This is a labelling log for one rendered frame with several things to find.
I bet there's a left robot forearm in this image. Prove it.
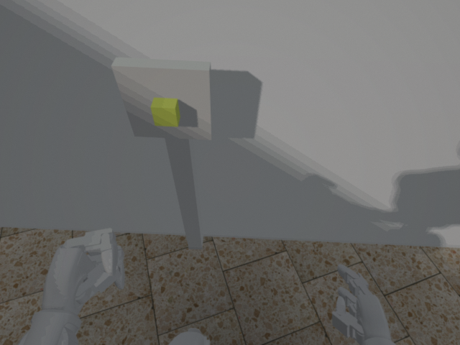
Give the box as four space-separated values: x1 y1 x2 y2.
17 309 82 345

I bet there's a right robot hand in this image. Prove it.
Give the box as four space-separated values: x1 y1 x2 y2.
332 264 391 345

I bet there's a left robot hand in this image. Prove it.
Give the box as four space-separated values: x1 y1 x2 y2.
42 228 125 315

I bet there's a panel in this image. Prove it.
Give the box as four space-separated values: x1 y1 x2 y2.
111 57 213 249

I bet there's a button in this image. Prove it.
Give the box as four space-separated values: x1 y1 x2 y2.
151 98 180 127

